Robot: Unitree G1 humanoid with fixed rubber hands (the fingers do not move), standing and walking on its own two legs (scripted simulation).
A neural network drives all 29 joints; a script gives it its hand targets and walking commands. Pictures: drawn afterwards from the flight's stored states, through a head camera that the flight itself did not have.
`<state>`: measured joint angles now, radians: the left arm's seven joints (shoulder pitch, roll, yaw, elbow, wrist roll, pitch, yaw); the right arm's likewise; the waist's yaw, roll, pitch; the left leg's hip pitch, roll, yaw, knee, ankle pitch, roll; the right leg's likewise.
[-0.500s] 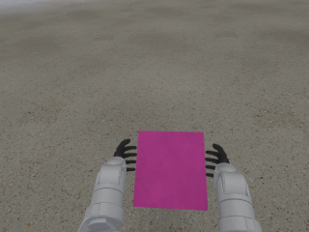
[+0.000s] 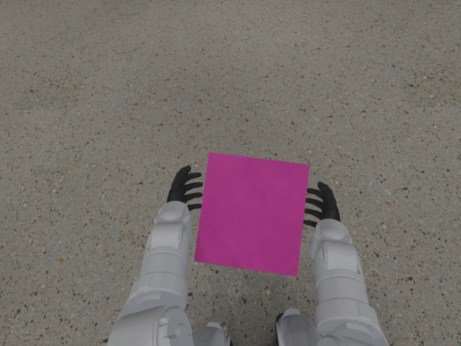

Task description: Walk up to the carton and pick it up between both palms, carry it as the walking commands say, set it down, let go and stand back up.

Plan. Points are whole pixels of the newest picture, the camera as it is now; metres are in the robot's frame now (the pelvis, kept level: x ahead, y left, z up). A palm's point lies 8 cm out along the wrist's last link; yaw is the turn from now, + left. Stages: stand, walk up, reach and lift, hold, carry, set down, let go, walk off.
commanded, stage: set down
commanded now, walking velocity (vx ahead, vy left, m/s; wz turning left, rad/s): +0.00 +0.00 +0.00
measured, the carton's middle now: (250, 210) +0.40 -0.01 -0.12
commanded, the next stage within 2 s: none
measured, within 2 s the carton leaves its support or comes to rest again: neither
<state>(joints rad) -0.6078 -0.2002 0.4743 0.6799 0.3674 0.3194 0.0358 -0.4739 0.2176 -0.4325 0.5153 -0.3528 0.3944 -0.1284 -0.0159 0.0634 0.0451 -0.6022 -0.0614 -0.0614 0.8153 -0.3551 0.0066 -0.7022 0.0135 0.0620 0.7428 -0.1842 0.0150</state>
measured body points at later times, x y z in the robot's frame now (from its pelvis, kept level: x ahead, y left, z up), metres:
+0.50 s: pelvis +0.01 -0.01 -0.06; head +0.18 -0.05 +0.35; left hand +0.41 +0.11 -0.12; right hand +0.38 -0.16 -0.14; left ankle +0.03 +0.12 -0.70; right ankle +0.11 -0.12 -0.70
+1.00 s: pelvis -0.01 -0.01 -0.14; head +0.21 -0.05 +0.25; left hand +0.44 +0.11 -0.20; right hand +0.41 -0.16 -0.23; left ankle +0.03 +0.12 -0.70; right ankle +0.11 -0.12 -0.70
